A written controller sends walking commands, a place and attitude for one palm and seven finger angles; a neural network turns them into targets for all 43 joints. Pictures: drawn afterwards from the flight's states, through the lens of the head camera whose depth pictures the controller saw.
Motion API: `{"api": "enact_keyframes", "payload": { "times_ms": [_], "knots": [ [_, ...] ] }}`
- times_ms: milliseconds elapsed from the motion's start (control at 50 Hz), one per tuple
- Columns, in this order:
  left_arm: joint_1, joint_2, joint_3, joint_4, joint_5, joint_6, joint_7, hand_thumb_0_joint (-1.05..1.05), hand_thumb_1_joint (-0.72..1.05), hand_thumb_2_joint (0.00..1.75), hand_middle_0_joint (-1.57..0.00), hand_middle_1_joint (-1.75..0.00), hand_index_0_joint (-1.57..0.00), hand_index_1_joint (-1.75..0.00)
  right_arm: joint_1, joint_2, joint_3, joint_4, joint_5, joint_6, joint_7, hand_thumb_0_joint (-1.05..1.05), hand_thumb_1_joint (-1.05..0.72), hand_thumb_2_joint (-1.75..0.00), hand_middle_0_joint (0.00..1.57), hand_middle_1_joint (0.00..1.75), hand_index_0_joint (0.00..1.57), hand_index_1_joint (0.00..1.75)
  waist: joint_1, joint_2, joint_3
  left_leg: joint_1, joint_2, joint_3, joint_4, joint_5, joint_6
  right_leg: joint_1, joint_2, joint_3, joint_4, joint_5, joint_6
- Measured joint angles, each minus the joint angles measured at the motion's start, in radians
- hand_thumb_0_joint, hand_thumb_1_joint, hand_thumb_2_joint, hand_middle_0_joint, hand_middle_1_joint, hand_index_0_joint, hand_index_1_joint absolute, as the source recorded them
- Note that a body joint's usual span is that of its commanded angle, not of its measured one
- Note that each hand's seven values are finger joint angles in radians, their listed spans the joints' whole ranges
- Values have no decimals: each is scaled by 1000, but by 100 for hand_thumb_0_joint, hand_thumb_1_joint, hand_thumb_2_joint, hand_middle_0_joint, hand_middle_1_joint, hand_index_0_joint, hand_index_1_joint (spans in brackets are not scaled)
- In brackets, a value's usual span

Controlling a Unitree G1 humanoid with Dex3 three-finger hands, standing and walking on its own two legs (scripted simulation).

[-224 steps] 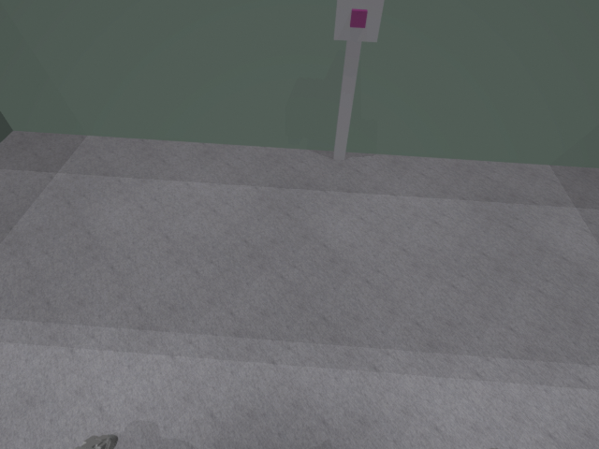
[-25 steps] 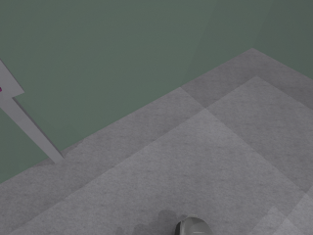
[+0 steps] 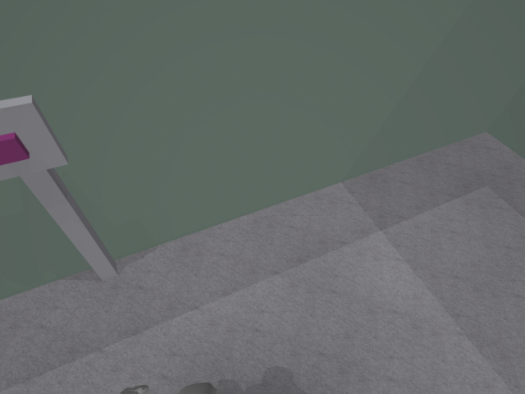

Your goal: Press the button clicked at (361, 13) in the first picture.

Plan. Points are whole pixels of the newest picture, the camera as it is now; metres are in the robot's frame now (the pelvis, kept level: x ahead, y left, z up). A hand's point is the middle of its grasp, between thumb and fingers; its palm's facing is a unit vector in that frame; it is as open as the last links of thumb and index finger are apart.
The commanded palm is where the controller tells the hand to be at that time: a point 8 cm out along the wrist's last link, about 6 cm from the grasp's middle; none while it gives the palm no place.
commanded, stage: turn to face it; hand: left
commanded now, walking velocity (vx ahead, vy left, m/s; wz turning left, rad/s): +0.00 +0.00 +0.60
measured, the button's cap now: (6, 148) +0.57 +0.59 -0.03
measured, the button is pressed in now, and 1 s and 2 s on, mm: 0 0 0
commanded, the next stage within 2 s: take the last steps up to it in 0.64 s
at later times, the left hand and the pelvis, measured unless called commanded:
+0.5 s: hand out of the picture +0.09 +0.19 -0.14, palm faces +0.27 -0.91 -0.32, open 7.4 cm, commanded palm none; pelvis +0.03 -0.04 +0.00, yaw +15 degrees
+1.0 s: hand out of the picture -0.07 +0.17 -0.17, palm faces +0.48 -0.84 -0.24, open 7.4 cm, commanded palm none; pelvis +0.03 -0.02 +0.01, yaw +26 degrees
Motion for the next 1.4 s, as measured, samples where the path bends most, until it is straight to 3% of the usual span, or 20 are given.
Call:
{"api": "enact_keyframes", "payload": {
  "times_ms": [40, 100, 160, 320, 400, 460, 480, 540, 600, 640, 780, 900, 940, 980, 1060, 1220, 1280, 1300, 1340, 1400],
  "knots": [
    [21, 10, 6, -6, -6, 11, -4, 0, 91, 90, -20, -30, -21, -30, -7, -9, -2, -25, -5, -8, 4, 0, -91, -90, 19, 30, 20, 30, 3, -11, 1, 43, -17, 2, -88, 87, 31, -29, -33, -4, 96, -52, 23],
    [29, 34, 16, -11, -8, 47, -1, 0, 91, 90, -20, -30, -21, -30, -22, -13, 1, -52, -5, -23, -1, 0, -91, -90, 20, 30, 20, 30, 5, -26, 20, 26, -46, -7, -55, 34, 93, -156, -23, 142, 387, -217, 75],
    [27, 52, 29, -15, -7, 58, -6, 1, 91, 90, -20, -30, -20, -30, -17, -15, 3, -60, -4, -23, -12, 0, -91, -90, 20, 30, 20, 30, 4, -18, 26, 44, -65, -33, -119, 55, 92, -249, -2, 235, 544, -153, 97],
    [17, 80, 37, -56, -12, 59, -5, 1, 91, 90, -20, -30, -20, -30, 8, -21, 0, -53, -1, -12, -11, 1, -91, -90, 20, 30, 21, 30, -1, 12, 20, 86, -100, -114, -251, 131, 82, -259, 7, 318, 412, -86, 125],
    [0, 73, 29, -75, -16, 57, -2, 1, 91, 90, -20, -30, -20, -30, 14, -31, -10, -51, -4, 2, -7, 1, -91, -90, 20, 30, 21, 30, -14, 34, 17, 77, -107, -162, -241, 134, 59, -200, 31, 317, 263, -98, 118],
    [0, 61, 16, -96, -19, 40, -3, 1, 90, 90, -20, -30, -20, -30, 20, -44, -19, -51, -1, 14, -4, 1, -91, -90, 20, 30, 21, 30, -18, 48, 7, 51, -116, -198, -196, 120, 33, -110, 52, 300, 59, -7, 106],
    [4, 55, 11, -103, -14, 30, -2, 1, 90, 90, -20, -30, -20, -30, 22, -51, -23, -53, 3, 18, -3, 1, -91, -90, 20, 30, 21, 30, -16, 54, 2, 31, -117, -205, -157, 97, 30, -90, 55, 291, 9, 25, 69],
    [19, 20, -8, -108, -6, 21, 1, 1, 90, 90, -20, -30, -20, -30, 18, -76, -40, -44, 1, 38, -4, 1, -91, -90, 20, 30, 21, 30, -14, 75, 2, -54, -131, -206, 121, -98, 18, -81, 44, 253, 35, 14, 16],
    [43, -5, -20, -99, -3, 23, 2, 1, 90, 90, -20, -30, -21, -30, 11, -90, -45, -35, -3, 44, 2, 1, -91, -90, 20, 30, 20, 30, -13, 72, 1, -105, -116, -172, 352, -71, 0, -46, 25, 229, -7, 25, 13],
    [55, -14, -25, -87, -2, 21, 2, 1, 90, 90, -20, -30, -21, -30, 8, -91, -44, -30, -1, 42, 3, 1, -91, -90, 20, 30, 20, 30, -14, 61, 3, -100, -99, -155, 390, -52, -13, -28, 14, 212, -33, 37, 11],
    [91, -4, -24, -47, 6, 10, 0, 1, 91, 90, -20, -30, -21, -30, -23, -72, -23, -4, 7, 44, -2, 1, -91, -90, 19, 30, 20, 30, 20, 19, 16, 33, -72, -120, 151, -119, -25, -19, -17, 163, -58, 49, 14],
    [141, 40, -2, 15, 0, 18, -9, 1, 90, 90, -20, -30, -21, -30, -35, -49, 6, -11, 7, 6, 0, 1, -91, -90, 20, 30, 20, 30, 46, -4, -5, 206, -76, -62, -205, -41, 18, -46, -38, 124, 7, 12, 48],
    [151, 62, 9, 37, -3, 36, -13, 1, 90, 90, -20, -30, -21, -30, -31, -30, 13, -12, 0, -13, -1, 1, -91, -90, 20, 30, 20, 30, 53, -28, -5, 209, -89, -56, -196, -15, 57, -90, -41, 163, 128, -98, 58],
    [155, 74, 13, 60, 2, 53, -16, 1, 90, 90, -20, -30, -21, -30, -12, -13, 23, -12, -3, -30, -7, 1, -91, -90, 20, 30, 20, 30, 52, -33, -9, 231, -91, -53, -204, -31, 69, -154, -20, 211, 297, -151, 59],
    [140, 76, 9, 74, 1, 44, -32, 1, 91, 90, -20, -30, -20, -30, 52, 11, 34, 14, 1, -52, -24, 0, -91, -90, 20, 30, 20, 30, 40, -22, -15, 309, -102, -68, -309, 0, 72, -249, -10, 245, 458, -61, 66],
    [73, 29, -11, 46, -2, 21, -38, 1, 91, 90, -20, -30, -20, -30, 168, 9, 26, 109, -1, -62, -28, 0, -92, -90, 20, 30, 21, 30, 14, 8, -10, 419, -118, -74, -385, -21, 65, -243, -11, 236, 197, 11, 70],
    [53, 12, -13, 33, -1, 2, -41, 1, 90, 90, -20, -30, -20, -30, 204, 8, 23, 138, -1, -60, -29, 1, -92, -90, 20, 30, 21, 30, 0, 21, -6, 427, -108, -72, -313, -92, 47, -173, 14, 216, 49, 66, 53],
    [45, 6, -14, 29, 2, -13, -41, 1, 90, 90, -20, -30, -20, -30, 215, 6, 21, 148, 3, -60, -28, 1, -91, -90, 20, 30, 21, 30, -2, 31, -1, 405, -98, -76, -236, -129, 47, -158, 23, 206, 31, 129, 25],
    [33, -10, -16, 25, 0, -41, -35, 1, 90, 90, -20, -30, -20, -30, 219, 4, 17, 165, 8, -49, -25, 1, -91, -90, 20, 30, 20, 30, -8, 50, 11, 299, -85, -100, 40, -177, 61, -146, 27, 180, 76, 102, -12],
    [52, -30, -15, 26, -6, -51, -18, 0, 91, 90, -20, -30, -21, -30, 201, 1, 7, 169, 4, -29, -16, 1, -91, -90, 20, 30, 20, 30, 0, 51, 3, 123, -69, -104, 349, -101, 64, -88, 32, 163, 33, 66, -19]
  ]
}}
